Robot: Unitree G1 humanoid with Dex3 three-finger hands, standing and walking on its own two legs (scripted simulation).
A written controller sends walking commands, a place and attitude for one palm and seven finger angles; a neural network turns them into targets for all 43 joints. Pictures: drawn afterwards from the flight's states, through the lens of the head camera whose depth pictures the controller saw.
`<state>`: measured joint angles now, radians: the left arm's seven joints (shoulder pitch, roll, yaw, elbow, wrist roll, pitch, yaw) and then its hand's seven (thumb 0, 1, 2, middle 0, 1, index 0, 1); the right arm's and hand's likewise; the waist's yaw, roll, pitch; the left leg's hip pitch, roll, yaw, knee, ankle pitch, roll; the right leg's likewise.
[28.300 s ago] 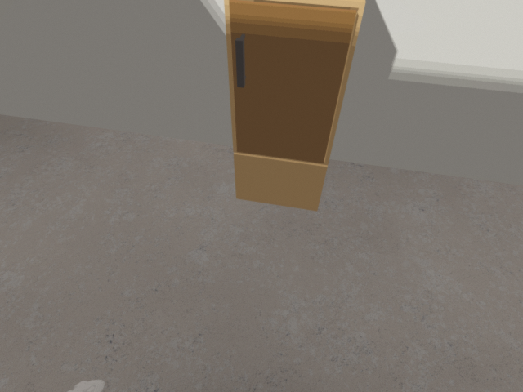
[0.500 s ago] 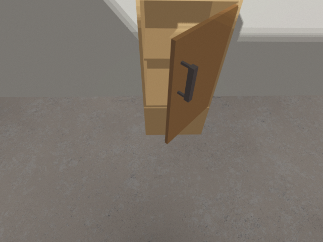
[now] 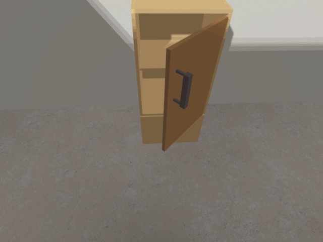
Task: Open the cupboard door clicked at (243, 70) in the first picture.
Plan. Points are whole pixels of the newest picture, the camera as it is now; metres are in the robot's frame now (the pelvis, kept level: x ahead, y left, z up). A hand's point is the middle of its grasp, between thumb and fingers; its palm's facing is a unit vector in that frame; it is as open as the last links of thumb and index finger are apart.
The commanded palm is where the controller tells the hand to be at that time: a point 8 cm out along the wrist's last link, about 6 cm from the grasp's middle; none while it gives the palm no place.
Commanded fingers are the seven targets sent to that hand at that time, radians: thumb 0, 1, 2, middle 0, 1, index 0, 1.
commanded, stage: let the arm hang, fingers relaxed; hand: left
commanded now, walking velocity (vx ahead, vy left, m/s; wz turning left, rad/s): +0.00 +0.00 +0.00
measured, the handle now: (181, 89) +0.65 -0.04 -0.01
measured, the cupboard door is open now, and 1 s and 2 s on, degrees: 45 45 45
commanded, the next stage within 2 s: look to check the result in 0.02 s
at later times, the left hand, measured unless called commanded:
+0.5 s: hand out of the picture -0.02 +0.16 -0.18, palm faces +0.04 -0.98 -0.17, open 7.4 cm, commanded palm none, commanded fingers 0.00 0.90 0.90 -0.20 -0.30 -0.20 -0.30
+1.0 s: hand out of the picture +0.02 +0.16 -0.18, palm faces -0.02 -0.98 -0.19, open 7.4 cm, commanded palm none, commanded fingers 0.00 0.90 0.90 -0.20 -0.30 -0.20 -0.30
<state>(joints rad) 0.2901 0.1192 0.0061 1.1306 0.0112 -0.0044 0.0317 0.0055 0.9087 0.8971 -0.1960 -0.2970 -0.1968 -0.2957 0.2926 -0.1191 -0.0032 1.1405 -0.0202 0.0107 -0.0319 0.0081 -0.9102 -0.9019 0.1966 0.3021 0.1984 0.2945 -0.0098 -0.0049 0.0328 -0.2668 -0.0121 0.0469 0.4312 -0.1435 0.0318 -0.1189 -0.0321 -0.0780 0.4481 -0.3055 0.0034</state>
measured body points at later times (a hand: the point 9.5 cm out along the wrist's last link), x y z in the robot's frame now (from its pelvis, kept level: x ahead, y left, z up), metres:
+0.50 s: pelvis +0.01 -0.01 +0.00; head +0.03 -0.01 +0.45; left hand -0.02 +0.21 -0.16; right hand +0.01 -0.22 -0.16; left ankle +0.06 +0.10 -0.74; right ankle -0.04 -0.12 -0.74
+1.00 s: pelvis +0.02 -0.01 -0.01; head +0.05 -0.02 +0.44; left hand +0.02 +0.22 -0.16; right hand +0.02 -0.25 -0.16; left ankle +0.06 +0.10 -0.74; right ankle -0.04 -0.12 -0.74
